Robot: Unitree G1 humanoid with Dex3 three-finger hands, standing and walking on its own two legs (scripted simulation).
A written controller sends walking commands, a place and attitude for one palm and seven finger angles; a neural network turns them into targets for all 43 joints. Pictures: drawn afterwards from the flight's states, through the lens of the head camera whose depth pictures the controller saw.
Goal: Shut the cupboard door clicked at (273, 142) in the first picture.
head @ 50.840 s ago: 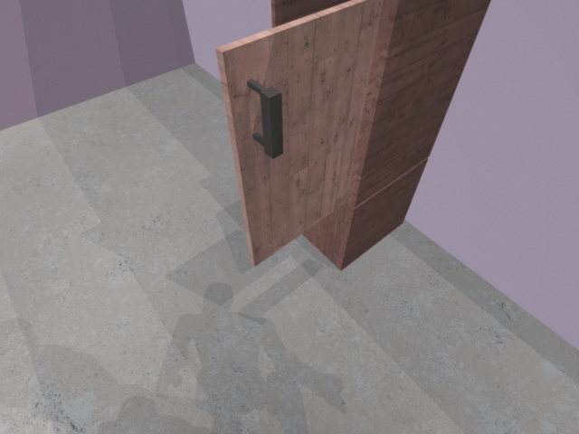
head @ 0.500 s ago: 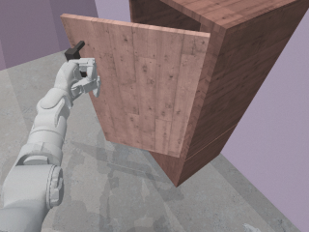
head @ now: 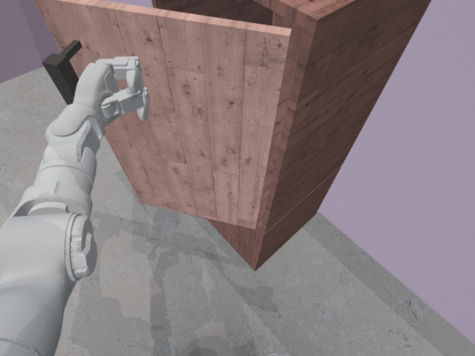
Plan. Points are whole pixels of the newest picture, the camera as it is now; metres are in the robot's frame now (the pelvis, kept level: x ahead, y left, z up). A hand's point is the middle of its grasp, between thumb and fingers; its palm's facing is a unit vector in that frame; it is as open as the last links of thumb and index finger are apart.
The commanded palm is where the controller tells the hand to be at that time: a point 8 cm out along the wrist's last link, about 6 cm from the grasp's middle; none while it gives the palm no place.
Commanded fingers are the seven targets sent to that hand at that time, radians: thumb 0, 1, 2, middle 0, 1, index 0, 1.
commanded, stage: push the door shut along its arc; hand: left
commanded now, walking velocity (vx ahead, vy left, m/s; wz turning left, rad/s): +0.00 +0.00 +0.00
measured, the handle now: (81, 84) +0.54 +0.21 +0.15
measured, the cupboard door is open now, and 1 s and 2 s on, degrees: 34 22 22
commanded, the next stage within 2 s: pull the fist back off the door in 0.40 s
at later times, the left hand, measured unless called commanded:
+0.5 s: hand (154, 83) +0.52 +0.09 +0.16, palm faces -0.37 -0.93 +0.00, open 3.5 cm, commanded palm +0.54 +0.13 +0.16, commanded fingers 0.00 0.90 0.90 -1.30 -1.50 -1.30 -1.50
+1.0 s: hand (156, 88) +0.51 +0.08 +0.16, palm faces +0.07 -1.00 +0.01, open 3.1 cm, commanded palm +0.45 +0.13 +0.16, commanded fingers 0.00 0.90 0.90 -1.30 -1.50 -1.30 -1.50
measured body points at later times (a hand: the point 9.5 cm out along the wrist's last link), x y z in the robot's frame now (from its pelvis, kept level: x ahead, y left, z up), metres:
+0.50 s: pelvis +0.00 -0.02 -0.01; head +0.10 -0.02 +0.43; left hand +0.54 +0.14 +0.17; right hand +0.01 -0.31 -0.12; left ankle +0.01 +0.09 -0.72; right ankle -0.03 -0.10 -0.72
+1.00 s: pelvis +0.02 -0.02 +0.01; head +0.06 -0.05 +0.45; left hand +0.50 +0.14 +0.17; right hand +0.02 -0.27 -0.13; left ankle +0.01 +0.09 -0.72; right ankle -0.03 -0.10 -0.72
